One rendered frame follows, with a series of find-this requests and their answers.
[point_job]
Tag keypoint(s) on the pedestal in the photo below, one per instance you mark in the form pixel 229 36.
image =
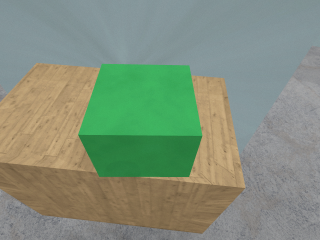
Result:
pixel 44 164

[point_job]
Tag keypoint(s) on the carton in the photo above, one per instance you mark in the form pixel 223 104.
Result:
pixel 142 120

